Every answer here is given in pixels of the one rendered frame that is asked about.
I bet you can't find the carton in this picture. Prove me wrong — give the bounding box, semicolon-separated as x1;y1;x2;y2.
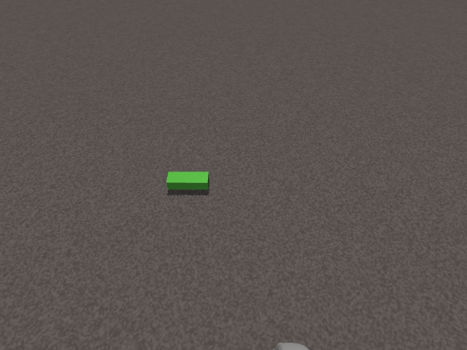
166;171;209;190

